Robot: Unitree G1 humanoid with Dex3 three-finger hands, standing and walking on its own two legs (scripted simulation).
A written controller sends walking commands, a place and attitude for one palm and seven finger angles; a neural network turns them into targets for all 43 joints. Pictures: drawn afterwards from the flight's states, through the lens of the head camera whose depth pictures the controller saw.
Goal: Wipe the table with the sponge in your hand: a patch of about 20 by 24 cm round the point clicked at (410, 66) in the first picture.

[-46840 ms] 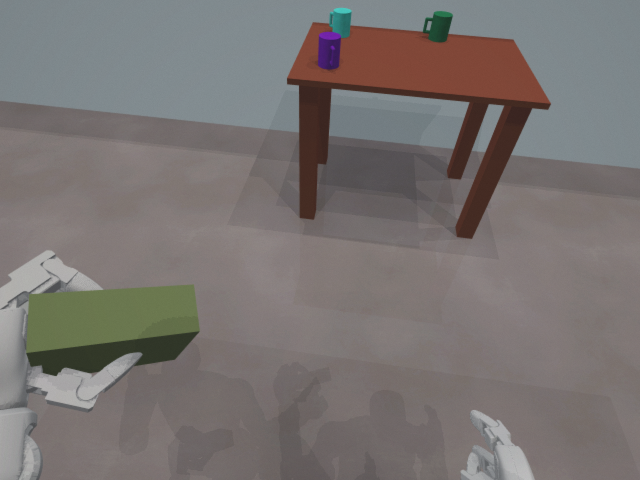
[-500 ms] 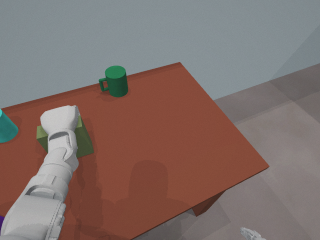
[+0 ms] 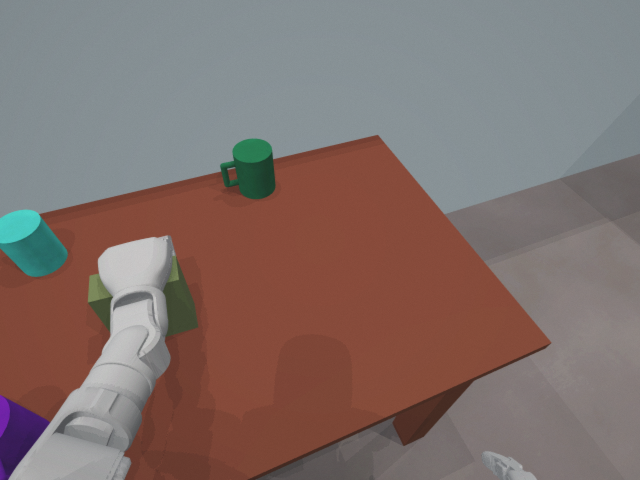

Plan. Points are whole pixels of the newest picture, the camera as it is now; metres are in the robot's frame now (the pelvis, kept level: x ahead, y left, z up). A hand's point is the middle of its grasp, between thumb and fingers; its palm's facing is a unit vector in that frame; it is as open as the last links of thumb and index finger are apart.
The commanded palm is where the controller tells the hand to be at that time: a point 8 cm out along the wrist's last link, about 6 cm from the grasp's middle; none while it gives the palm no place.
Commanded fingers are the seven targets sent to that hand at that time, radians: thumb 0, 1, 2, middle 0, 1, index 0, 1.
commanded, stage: wipe back along the first lane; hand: left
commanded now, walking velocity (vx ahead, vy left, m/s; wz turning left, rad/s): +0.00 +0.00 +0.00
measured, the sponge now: (152, 311) +0.35 +0.29 -0.05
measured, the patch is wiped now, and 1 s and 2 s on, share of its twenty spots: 1.00 1.00 1.00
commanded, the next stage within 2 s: lift the sponge slowly off the table in 1.20 s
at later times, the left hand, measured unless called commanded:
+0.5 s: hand (158, 321) +0.31 +0.25 +0.00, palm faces -0.04 -0.05 -1.00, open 9.2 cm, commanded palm +0.27 +0.22 +0.04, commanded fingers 0.00 0.10 1.30 -1.20 -1.60 -1.20 -1.60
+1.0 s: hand (170, 364) +0.25 +0.21 +0.00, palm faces -0.01 -0.08 -1.00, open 9.2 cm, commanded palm +0.21 +0.19 +0.03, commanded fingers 0.00 0.10 1.30 -1.20 -1.60 -1.20 -1.60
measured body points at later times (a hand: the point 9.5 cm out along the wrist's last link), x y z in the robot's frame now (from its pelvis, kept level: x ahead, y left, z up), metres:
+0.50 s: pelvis +0.00 -0.02 +0.00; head +0.01 -0.02 +0.45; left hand +0.30 +0.25 +0.06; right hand +0.20 -0.24 -0.09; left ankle -0.04 +0.05 -0.73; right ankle +0.00 -0.12 -0.73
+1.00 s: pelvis -0.01 -0.03 +0.00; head -0.02 -0.04 +0.45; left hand +0.25 +0.21 +0.06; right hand +0.21 -0.24 -0.09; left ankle -0.04 +0.05 -0.73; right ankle +0.00 -0.12 -0.73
